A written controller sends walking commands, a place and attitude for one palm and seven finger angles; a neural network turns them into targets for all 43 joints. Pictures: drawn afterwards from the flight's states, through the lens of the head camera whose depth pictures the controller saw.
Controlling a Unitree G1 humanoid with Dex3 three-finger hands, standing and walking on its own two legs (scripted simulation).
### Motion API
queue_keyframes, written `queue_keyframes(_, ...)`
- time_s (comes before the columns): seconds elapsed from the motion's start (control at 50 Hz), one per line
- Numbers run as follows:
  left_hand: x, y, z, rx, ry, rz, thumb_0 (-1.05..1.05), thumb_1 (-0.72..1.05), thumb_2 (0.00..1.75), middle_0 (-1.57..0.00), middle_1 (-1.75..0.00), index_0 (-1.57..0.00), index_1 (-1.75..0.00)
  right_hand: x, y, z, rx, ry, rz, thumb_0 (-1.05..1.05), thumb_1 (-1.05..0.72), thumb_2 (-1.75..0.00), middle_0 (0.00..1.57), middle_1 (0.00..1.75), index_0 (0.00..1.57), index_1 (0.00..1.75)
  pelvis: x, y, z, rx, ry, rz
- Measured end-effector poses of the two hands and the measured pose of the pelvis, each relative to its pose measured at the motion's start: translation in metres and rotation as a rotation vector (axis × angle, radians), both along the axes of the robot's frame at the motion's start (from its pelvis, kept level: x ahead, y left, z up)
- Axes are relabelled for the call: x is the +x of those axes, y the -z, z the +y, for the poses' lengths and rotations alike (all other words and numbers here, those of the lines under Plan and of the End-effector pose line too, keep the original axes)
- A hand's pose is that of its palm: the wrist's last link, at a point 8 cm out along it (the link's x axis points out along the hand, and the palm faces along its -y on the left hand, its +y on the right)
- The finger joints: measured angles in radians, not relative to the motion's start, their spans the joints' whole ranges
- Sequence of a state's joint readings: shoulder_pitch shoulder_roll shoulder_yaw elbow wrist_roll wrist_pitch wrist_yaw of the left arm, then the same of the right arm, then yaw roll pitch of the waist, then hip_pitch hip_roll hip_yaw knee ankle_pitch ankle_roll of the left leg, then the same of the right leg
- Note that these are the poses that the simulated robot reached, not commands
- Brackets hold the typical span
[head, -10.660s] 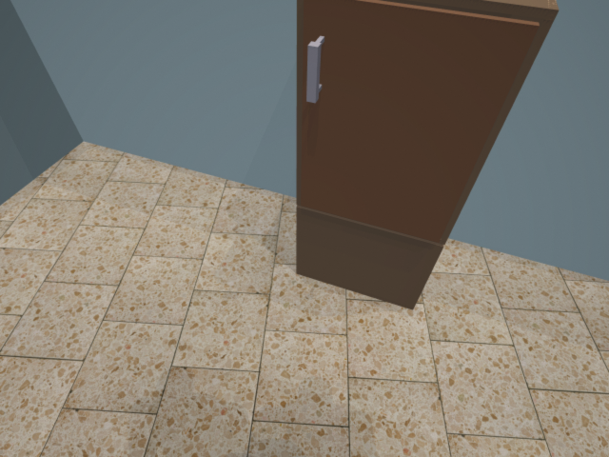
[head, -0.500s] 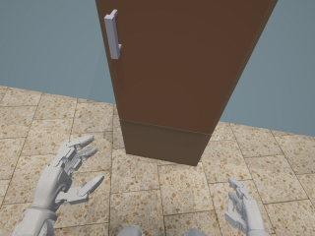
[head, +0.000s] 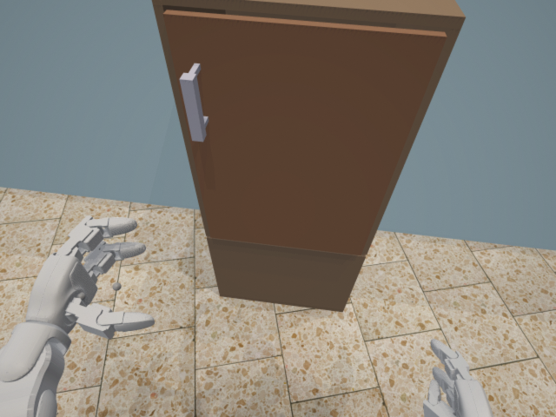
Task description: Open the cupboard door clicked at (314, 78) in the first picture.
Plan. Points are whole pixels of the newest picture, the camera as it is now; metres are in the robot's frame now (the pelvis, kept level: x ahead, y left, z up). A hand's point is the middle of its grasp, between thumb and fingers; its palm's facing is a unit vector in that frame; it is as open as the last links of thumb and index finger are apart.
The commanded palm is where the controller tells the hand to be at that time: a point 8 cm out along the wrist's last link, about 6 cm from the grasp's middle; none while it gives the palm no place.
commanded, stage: raise the hand with hooked fingers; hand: left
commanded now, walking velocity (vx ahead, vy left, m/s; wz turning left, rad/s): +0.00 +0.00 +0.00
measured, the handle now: (197, 103) +0.59 +0.20 +0.14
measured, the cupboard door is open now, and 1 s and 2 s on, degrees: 0 0 0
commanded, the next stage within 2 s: move the hooked fingers beside the handle in 0.98 s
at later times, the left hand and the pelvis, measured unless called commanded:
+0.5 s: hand (81, 216) +0.30 +0.26 +0.16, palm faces +0.02 -1.00 -0.08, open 14.0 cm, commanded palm +0.27 +0.31 +0.16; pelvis +0.01 -0.01 +0.02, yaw +0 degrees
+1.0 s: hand (94, 220) +0.30 +0.25 +0.16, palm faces +0.01 -1.00 -0.06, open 14.0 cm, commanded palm +0.26 +0.29 +0.16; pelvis +0.00 -0.03 +0.02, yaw +0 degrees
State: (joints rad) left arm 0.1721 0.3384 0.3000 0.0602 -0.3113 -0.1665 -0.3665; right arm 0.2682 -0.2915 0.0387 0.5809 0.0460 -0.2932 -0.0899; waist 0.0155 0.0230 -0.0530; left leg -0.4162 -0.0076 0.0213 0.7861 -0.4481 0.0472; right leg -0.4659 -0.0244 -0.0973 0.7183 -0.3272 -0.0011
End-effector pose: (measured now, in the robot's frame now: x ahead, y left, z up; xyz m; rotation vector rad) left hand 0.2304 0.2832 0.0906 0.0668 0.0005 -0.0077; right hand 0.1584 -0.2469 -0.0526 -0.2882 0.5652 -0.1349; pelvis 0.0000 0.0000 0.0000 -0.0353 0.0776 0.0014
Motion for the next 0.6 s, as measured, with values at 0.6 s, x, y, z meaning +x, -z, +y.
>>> queue_keyframes(0.6,0.053,-0.081,0.033,-0.007,-0.006,-0.037,-0.01,-0.5,0.3,-0.3,-1.2,-0.3,-1.2,0.001,-0.002,-0.007,0.055,-0.002,0.063,0.01,-0.9,-0.9,0.21,0.3,0.21,0.3,0.008,-0.02,-0.017,0.019,0.006,-0.057)
